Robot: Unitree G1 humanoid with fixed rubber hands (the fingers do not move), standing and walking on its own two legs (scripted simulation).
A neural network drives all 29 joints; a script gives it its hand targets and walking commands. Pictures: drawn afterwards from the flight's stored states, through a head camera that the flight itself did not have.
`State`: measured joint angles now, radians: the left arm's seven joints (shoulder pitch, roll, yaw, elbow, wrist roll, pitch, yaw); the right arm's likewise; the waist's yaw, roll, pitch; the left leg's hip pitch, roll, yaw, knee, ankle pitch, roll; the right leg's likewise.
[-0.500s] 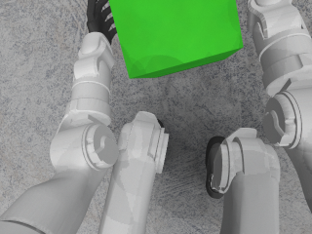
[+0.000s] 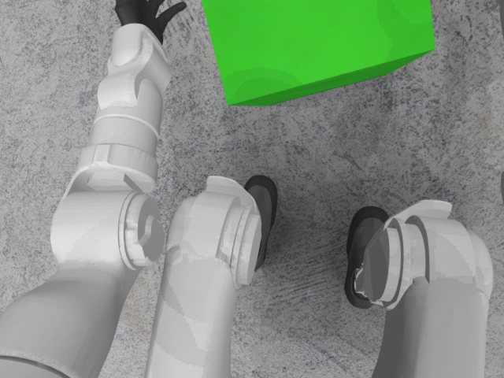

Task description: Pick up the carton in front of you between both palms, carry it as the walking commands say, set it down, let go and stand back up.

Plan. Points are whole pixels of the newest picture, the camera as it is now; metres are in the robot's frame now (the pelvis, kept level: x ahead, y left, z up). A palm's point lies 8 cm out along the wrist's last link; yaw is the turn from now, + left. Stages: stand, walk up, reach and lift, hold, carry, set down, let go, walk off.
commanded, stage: set down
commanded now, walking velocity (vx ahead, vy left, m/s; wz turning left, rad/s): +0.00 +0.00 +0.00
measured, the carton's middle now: (309, 11) +0.54 +0.03 -0.25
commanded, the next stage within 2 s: let go in 0.90 s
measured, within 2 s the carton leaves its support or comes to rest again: neither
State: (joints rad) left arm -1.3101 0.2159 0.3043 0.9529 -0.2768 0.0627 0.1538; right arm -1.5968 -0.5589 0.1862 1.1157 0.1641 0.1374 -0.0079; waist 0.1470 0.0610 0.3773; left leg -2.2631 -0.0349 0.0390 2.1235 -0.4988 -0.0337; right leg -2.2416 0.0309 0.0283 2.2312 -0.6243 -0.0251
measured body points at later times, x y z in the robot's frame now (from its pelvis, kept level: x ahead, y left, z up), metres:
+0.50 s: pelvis +0.01 +0.00 +0.12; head +0.34 -0.02 +0.43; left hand +0.51 +0.22 +0.01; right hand +0.61 -0.15 +0.01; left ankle +0.14 +0.12 -0.34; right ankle +0.09 -0.11 -0.34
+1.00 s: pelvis +0.04 -0.01 +0.25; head +0.34 -0.03 +0.59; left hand +0.49 +0.23 +0.16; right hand +0.60 -0.16 +0.16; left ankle +0.14 +0.12 -0.34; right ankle +0.09 -0.11 -0.34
